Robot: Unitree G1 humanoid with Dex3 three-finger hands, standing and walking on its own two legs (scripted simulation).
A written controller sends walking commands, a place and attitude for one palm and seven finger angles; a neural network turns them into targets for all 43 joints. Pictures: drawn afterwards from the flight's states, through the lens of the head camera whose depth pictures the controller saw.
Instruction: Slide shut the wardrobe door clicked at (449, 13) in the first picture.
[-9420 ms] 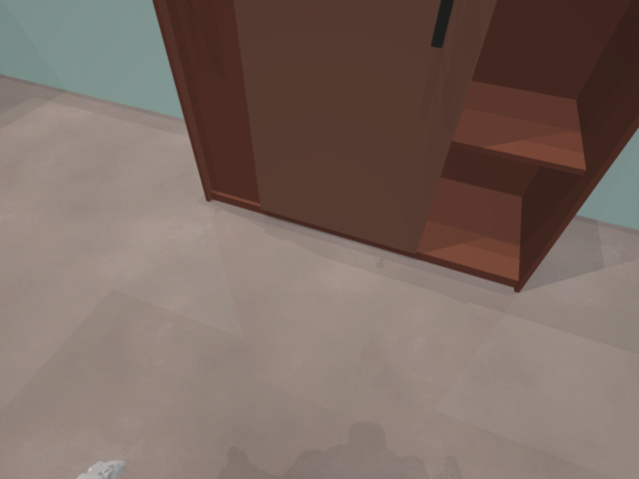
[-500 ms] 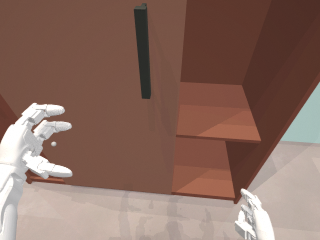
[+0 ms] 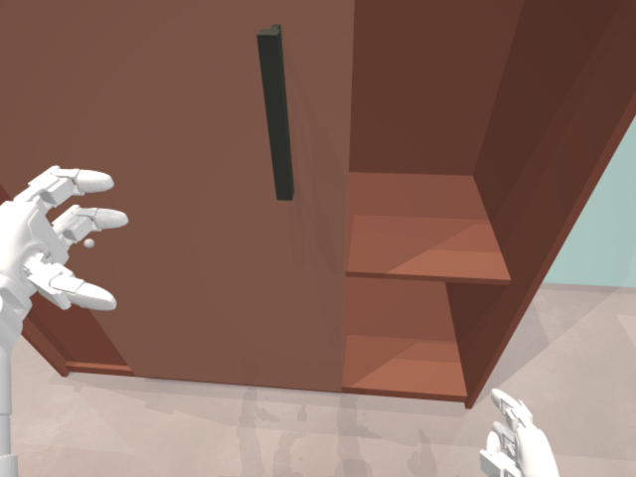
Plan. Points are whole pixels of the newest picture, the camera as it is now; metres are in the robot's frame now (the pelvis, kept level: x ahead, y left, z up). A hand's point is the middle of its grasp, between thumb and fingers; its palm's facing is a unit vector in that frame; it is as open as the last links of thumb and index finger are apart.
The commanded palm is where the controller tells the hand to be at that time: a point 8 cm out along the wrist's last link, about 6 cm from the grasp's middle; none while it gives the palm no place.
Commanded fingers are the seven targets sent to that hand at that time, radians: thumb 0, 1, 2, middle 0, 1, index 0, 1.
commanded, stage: raise the hand with hooked fingers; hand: left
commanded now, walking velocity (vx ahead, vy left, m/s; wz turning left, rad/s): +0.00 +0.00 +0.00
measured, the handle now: (281, 119) +0.55 +0.12 +0.22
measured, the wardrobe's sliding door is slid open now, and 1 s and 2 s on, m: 0.40 0.40 0.40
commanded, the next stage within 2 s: move the hooked fingers beside the handle in 0.28 s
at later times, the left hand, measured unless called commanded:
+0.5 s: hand (107, 235) +0.29 +0.26 +0.21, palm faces +0.10 -0.99 -0.08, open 14.0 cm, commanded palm +0.27 +0.30 +0.22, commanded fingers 0.00 -0.50 0.30 -0.30 -1.20 -0.30 -1.20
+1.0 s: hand (162, 199) +0.36 +0.23 +0.20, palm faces +0.08 -1.00 -0.04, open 14.0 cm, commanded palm +0.34 +0.28 +0.21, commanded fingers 0.00 -0.50 0.30 -0.30 -1.20 -0.30 -1.20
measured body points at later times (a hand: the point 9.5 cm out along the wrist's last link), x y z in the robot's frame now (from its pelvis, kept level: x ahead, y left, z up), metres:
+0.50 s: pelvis +0.01 -0.01 +0.00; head -0.02 -0.03 +0.45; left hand +0.28 +0.31 +0.21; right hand +0.21 -0.24 -0.07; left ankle +0.07 +0.12 -0.74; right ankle -0.02 -0.10 -0.74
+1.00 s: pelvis +0.03 +0.00 +0.00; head +0.00 -0.02 +0.45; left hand +0.35 +0.29 +0.21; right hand +0.20 -0.25 -0.08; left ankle +0.07 +0.12 -0.74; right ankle -0.02 -0.10 -0.74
